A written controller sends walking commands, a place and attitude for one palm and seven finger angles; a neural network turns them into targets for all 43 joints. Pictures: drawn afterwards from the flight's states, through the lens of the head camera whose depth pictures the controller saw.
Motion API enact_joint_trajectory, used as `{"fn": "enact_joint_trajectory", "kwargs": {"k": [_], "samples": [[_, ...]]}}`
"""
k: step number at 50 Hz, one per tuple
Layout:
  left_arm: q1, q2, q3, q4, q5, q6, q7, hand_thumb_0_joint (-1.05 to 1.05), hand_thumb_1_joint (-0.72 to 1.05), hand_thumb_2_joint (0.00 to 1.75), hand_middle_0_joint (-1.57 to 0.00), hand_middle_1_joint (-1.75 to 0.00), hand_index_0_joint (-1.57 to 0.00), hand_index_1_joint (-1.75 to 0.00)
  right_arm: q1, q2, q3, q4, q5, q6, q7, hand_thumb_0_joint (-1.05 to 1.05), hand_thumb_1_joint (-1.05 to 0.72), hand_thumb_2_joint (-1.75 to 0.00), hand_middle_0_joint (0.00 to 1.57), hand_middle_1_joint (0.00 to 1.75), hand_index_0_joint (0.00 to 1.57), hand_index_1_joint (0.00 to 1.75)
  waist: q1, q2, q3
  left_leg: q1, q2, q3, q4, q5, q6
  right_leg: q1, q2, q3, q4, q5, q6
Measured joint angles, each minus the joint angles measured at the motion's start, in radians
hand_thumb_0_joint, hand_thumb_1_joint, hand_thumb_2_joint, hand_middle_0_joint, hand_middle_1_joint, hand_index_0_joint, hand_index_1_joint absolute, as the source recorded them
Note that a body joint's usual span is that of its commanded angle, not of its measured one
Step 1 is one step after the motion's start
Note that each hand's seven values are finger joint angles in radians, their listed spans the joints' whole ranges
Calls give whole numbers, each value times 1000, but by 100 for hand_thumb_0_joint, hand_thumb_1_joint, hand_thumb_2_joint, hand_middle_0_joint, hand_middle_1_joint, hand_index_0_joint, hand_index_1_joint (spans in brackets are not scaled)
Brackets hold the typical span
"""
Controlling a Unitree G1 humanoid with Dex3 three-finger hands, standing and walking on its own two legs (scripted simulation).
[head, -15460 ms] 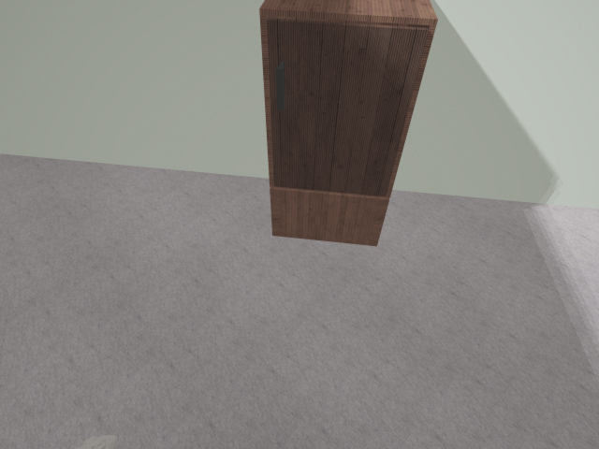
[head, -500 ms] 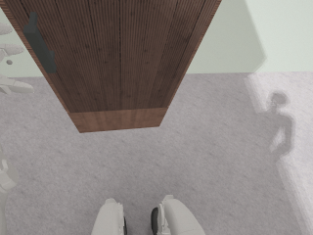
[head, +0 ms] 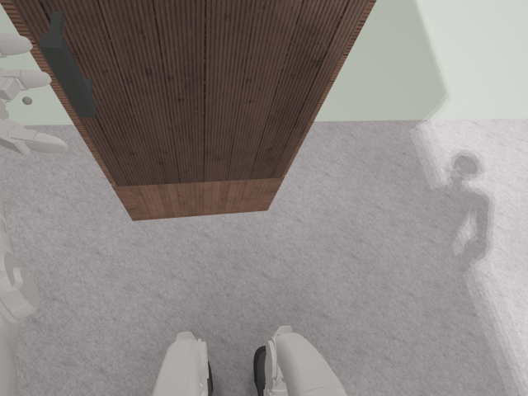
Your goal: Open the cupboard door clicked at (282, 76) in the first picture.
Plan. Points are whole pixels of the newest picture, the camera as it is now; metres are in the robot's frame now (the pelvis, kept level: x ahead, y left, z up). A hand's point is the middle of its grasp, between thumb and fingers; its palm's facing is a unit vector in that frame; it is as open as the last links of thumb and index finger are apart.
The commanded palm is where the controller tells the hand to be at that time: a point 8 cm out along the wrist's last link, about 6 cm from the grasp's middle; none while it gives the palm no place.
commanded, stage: slide the fingers in behind the handle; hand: left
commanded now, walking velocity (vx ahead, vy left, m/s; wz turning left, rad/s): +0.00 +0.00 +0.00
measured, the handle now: (73, 69) +0.55 +0.23 +0.07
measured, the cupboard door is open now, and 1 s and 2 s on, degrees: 0 0 0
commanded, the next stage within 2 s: close the thumb around the handle in 1.28 s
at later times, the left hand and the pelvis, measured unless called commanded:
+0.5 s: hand (55, 102) +0.50 +0.25 +0.06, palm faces +0.06 -1.00 +0.02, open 14.1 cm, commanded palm +0.49 +0.27 +0.06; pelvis +0.01 +0.00 +0.00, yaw +1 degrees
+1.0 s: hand (92, 98) +0.51 +0.20 +0.06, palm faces +0.07 -1.00 +0.00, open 13.9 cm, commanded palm +0.49 +0.25 +0.06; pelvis +0.00 -0.02 +0.00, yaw +1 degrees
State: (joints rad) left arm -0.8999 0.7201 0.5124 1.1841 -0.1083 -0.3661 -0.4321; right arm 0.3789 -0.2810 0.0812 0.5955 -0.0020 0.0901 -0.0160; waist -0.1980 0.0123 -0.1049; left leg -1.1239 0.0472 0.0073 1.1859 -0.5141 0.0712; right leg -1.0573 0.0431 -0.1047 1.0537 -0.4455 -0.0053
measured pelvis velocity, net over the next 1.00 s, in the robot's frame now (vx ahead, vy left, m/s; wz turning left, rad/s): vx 0.00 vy -0.02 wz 0.01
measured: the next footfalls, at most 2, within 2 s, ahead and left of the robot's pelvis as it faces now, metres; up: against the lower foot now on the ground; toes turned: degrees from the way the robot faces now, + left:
none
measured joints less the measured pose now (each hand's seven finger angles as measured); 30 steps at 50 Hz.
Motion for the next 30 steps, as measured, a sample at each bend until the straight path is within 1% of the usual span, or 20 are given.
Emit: {"fn": "enact_joint_trajectory", "kwargs": {"k": [4,8,17,21,24,30], "samples": [[4,-21,-12,-15,0,-14,22,-1,-50,30,-30,-120,-30,-120,1,4,-2,0,-3,-2,4,0,-90,-90,21,30,21,30,1,3,0,7,-2,2,-4,0,1,6,-1,2,-3,0,1],[13,-44,-21,-18,-11,-15,42,-1,-50,30,-30,-120,-30,-120,3,8,-4,5,-3,2,8,0,-90,-90,21,30,21,30,8,5,-3,18,-4,5,-13,1,1,16,-3,5,-9,1,3],[13,-75,-60,-18,-17,-26,84,-1,-50,30,-30,-120,-27,-121,4,14,-11,21,-7,1,13,0,-90,-90,21,30,21,30,22,6,-7,28,-10,-1,-20,3,-2,27,-9,-1,-12,-5,0],[18,-99,-85,-23,-20,-37,83,-1,-50,30,-30,-120,-26,-120,1,14,-15,31,-8,2,16,0,-90,-90,21,30,21,30,29,4,-9,33,-12,-5,-22,3,-4,34,-9,-4,-13,-7,-2],[14,-119,-94,-24,-15,-39,87,-1,-50,30,-30,-120,-27,-120,-6,13,-17,33,-8,1,15,0,-90,-90,21,30,21,30,26,4,-10,36,-12,-7,-22,2,-6,37,-10,-6,-12,-9,-4],[24,-139,-81,-23,-7,-51,127,-1,-50,30,-30,-120,-29,-122,-14,13,-19,22,-10,-2,18,0,-91,-90,21,29,21,30,21,2,-11,43,-9,-3,-23,0,-10,38,-7,-1,-6,-12,-8]]}}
